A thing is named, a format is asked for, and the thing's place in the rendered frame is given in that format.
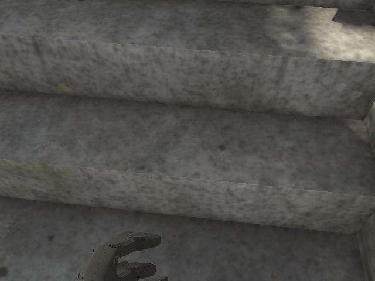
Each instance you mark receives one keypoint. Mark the left robot hand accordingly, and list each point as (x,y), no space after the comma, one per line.
(103,264)

